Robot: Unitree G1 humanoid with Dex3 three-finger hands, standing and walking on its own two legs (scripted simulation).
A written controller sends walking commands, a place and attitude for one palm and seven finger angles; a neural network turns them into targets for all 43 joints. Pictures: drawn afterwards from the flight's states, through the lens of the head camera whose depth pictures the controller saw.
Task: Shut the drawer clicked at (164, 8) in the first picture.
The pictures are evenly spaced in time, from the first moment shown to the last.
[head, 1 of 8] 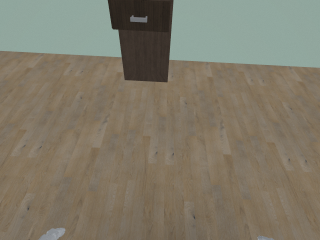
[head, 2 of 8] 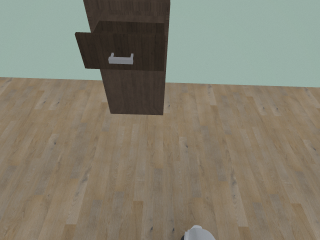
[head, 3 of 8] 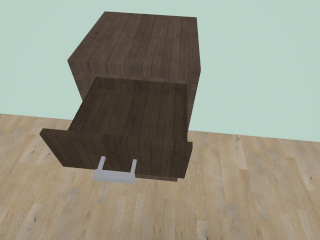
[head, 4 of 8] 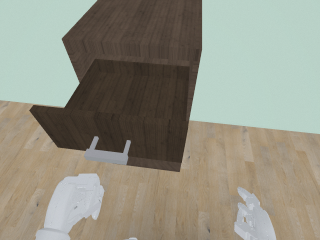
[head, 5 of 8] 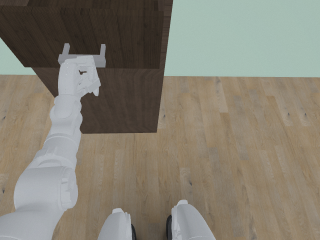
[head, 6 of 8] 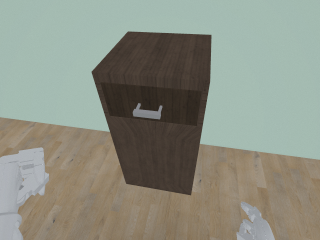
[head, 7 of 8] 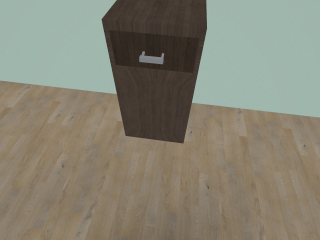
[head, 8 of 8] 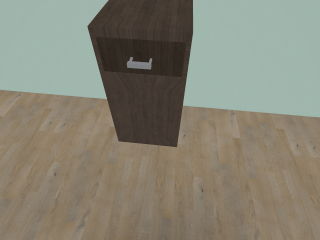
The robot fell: no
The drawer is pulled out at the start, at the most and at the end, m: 0.28 0.28 0.00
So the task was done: yes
